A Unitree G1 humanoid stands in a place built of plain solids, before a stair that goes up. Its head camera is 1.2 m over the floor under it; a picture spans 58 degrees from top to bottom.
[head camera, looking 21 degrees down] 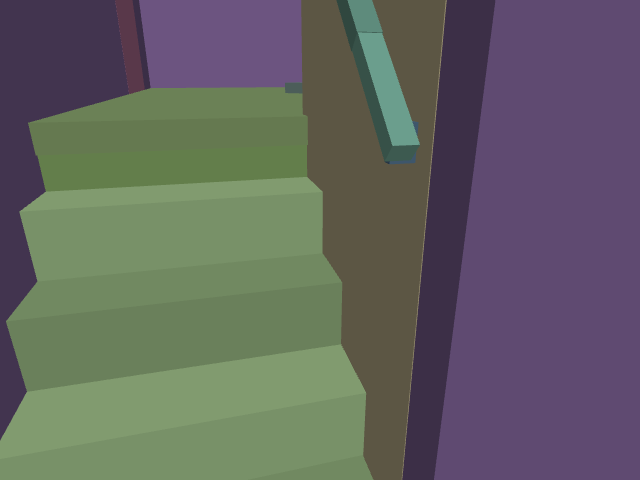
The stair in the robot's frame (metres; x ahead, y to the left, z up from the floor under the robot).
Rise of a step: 0.21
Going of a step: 0.22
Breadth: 0.86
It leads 15 degrees to the left of straight ahead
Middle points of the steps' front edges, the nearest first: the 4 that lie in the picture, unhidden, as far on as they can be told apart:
0.80 0.30 0.43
1.02 0.35 0.64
1.24 0.41 0.85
1.45 0.47 1.06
